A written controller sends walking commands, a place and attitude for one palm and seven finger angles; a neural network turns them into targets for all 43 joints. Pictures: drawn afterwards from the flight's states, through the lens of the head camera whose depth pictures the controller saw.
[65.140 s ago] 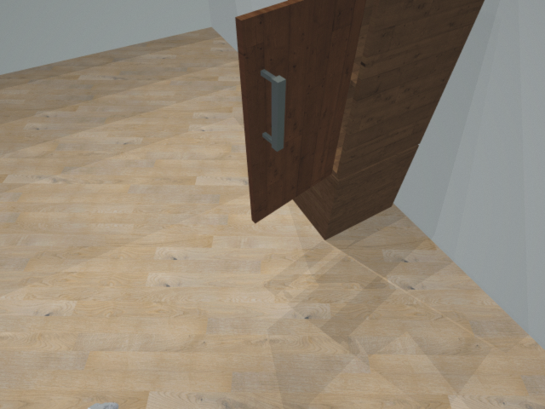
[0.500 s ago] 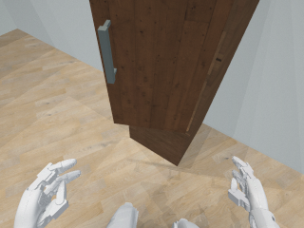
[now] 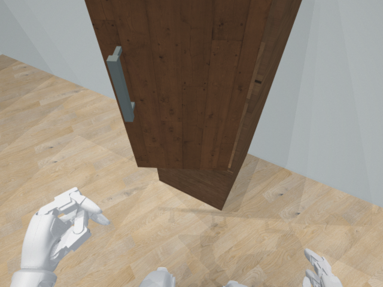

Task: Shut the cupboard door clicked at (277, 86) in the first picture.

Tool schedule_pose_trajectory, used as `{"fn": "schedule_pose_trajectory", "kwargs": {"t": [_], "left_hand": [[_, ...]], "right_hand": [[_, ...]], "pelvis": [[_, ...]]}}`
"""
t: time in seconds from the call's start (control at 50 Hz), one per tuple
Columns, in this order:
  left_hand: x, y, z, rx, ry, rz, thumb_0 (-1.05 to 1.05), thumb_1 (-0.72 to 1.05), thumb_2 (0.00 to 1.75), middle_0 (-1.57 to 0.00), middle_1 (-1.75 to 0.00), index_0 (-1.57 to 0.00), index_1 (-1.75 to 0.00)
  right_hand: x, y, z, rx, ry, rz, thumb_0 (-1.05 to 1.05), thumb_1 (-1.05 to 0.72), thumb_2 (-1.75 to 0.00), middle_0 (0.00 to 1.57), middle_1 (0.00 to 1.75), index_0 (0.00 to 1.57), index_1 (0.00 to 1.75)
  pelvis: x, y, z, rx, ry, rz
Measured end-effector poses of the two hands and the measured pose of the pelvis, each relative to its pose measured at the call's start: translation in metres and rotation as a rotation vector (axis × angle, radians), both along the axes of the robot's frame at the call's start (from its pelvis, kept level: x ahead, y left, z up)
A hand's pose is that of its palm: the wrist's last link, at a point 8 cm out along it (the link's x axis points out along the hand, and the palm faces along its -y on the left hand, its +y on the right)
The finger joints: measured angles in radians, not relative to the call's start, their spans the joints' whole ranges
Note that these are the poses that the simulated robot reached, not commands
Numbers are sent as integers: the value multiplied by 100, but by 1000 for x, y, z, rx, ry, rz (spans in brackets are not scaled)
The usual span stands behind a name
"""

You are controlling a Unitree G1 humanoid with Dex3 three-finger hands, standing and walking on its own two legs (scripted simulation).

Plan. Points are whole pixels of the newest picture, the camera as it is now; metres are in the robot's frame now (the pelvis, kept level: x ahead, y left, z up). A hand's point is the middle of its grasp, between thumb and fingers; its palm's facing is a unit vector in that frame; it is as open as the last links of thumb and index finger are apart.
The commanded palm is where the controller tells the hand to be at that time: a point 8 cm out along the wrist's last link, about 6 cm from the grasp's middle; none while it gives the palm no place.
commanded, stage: raise the hand and make a fist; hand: left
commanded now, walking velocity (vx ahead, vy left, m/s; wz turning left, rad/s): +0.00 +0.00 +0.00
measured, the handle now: (124, 86) +0.52 +0.20 +0.12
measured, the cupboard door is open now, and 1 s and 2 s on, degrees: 25 25 25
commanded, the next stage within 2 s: bring the fist close to the handle in 0.92 s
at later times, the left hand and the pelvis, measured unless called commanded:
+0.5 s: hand (68, 201) +0.23 +0.22 +0.12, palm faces +0.04 -1.00 -0.05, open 3.1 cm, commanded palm +0.21 +0.27 +0.13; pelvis +0.01 +0.03 +0.02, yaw +0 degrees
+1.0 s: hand (86, 205) +0.23 +0.19 +0.12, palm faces +0.03 -1.00 -0.04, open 3.1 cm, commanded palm +0.20 +0.24 +0.13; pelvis +0.00 +0.00 +0.03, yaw +0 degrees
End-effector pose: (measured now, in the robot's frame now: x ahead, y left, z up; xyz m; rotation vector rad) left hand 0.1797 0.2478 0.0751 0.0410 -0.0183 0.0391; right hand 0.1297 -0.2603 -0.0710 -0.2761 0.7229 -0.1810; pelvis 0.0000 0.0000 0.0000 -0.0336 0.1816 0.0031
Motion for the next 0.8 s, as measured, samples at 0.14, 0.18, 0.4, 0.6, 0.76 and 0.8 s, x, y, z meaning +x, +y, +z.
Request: {"fn": "schedule_pose_trajectory", "kwargs": {"t": [0.14, 0.18, 0.4, 0.6, 0.76, 0.8], "left_hand": [[14, 1, 4, -17, 32, -44, 2, 90, 90, -107, -125, -107, -125], [16, 10, 16, -12, -9, 2, 2, 90, 90, -111, -129, -110, -129], [26, 16, 22, -23, 65, -31, 1, 90, 90, -127, -146, -126, -146], [38, 28, 62, 12, -64, 19, 2, 90, 90, -130, -149, -129, -150], [32, 8, 35, -22, 95, -25, 1, 90, 90, -130, -150, -130, -150], [30, 7, 41, -6, 55, -6, 2, 90, 90, -130, -150, -130, -150]], "right_hand": [[36, 32, 23, 28, -126, 31, 1, -90, -90, 20, 30, 20, 30], [47, 44, 30, 48, -156, 56, 1, -90, -90, 20, 30, 20, 30], [66, 84, 44, 100, -180, 159, 1, -90, -90, 21, 30, 20, 30], [47, 70, 40, 90, -120, 131, 1, -90, -90, 21, 30, 20, 30], [34, 49, 41, 74, -108, 84, 1, -90, -90, 21, 30, 20, 30], [33, 45, 42, 67, -112, 86, 1, -90, -90, 21, 30, 20, 30]], "pelvis": [[4, 13, 7, -5, -18, -8], [6, 15, 9, -7, -28, -7], [10, 26, 20, -18, -70, 9], [13, 24, 28, -13, -97, 9], [11, 17, 31, 3, -104, -3], [10, 13, 31, 5, -107, -3]]}}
